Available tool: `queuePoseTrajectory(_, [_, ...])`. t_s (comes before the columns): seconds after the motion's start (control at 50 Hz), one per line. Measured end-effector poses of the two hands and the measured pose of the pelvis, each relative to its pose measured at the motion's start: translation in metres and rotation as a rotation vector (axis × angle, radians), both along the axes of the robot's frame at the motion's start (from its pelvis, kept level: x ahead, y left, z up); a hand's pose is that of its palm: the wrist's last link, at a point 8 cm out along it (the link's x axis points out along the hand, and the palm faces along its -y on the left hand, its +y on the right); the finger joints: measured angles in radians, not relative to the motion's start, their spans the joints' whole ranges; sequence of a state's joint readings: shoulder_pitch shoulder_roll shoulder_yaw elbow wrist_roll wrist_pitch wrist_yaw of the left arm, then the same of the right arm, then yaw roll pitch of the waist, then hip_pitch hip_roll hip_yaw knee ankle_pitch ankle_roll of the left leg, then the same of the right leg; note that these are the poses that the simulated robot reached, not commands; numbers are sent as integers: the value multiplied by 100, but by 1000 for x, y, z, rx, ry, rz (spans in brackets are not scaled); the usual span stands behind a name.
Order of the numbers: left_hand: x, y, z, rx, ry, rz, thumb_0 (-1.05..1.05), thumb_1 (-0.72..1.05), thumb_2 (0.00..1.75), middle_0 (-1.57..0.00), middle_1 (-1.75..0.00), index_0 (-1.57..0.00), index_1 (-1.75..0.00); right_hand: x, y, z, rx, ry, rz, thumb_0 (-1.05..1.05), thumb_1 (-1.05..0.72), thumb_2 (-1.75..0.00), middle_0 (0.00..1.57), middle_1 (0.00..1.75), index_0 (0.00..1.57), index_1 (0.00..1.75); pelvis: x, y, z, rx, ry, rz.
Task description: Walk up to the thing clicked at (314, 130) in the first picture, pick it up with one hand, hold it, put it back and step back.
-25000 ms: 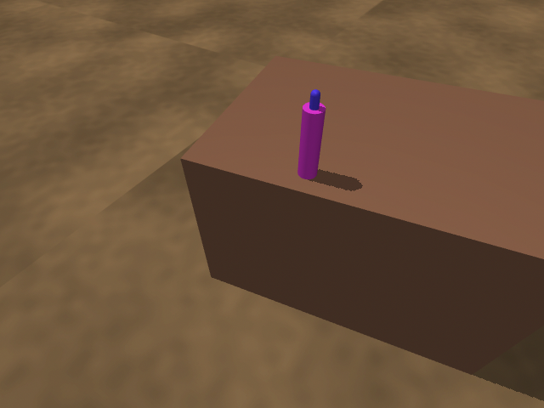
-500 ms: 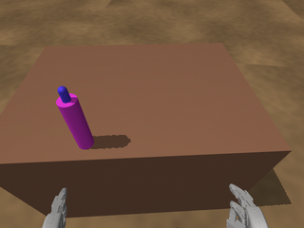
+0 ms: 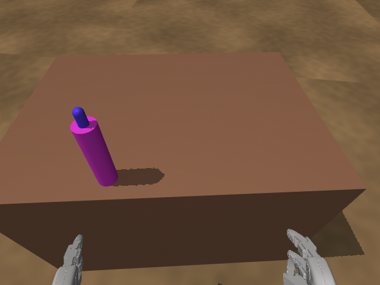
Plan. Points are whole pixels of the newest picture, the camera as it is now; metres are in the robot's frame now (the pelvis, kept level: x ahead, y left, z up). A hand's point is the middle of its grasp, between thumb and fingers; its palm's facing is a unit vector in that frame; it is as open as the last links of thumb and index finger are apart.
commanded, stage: home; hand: left
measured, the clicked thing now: (94, 149) +0.43 +0.22 +0.06
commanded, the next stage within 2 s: stand in 0.74 s
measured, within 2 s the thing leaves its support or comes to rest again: neither
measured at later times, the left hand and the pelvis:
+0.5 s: hand out of the picture +0.16 +0.18 -0.04, palm faces +0.12 -0.96 -0.26, open 17.6 cm; pelvis +0.00 +0.00 +0.00, yaw +0 degrees
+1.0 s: hand out of the picture +0.06 +0.26 -0.11, palm faces -0.01 -0.94 -0.35, open 16.6 cm; pelvis -0.01 +0.01 +0.04, yaw +1 degrees
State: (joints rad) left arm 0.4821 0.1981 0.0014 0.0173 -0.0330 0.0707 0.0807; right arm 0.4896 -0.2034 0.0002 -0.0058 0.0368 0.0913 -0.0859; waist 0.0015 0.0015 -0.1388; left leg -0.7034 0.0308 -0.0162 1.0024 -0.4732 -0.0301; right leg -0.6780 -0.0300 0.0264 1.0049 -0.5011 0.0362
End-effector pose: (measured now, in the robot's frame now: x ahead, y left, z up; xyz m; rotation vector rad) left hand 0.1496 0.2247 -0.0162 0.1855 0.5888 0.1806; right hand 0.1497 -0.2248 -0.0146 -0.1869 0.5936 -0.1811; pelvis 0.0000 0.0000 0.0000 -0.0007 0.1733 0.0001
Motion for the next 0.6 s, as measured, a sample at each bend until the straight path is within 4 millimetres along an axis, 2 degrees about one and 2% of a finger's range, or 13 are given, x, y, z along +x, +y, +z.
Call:
queuePoseTrajectory(0.24, [-1, 1, 1, 2, -4, 3, -1, -57, 4, -5, -5, -5, -5, -1, 0, -3, -3, -3, 1, 1, -90, -90, 20, 31, 20, 30, -2, 0, 0, -2, -5, 1])
queuePoseTrajectory(0.36, [-7, 1, 0, 11, 20, 11, -1, -57, 4, -5, -5, -5, -5, -6, -11, -25, -29, 89, -30, 1, -90, -90, 20, 31, 20, 30, -1, -1, 1, -17, -18, 8])
queuePoseTrajectory(0.5, [-9, 1, -1, 33, 55, 14, -1, -57, 4, -5, -5, -5, -5, -15, -18, -41, -38, 138, -59, 1, -90, -90, 20, 31, 20, 30, -3, -2, 2, -23, -28, 12])
queuePoseTrajectory(0.54, [-7, 4, -7, 90, 70, -50, -1, -58, 4, -5, -5, -5, -5, -19, -21, -50, -79, 192, 7, 1, -90, -90, 20, 31, 20, 30, -7, -2, 5, -17, -71, 15])
queuePoseTrajectory(0.6, [-10, 20, -25, 141, 162, -107, -1, -58, 4, -5, -5, -5, -5, -28, -31, -64, -111, 317, 84, 1, -90, -90, 20, 31, 20, 30, -9, -3, 9, -3, -117, 17])
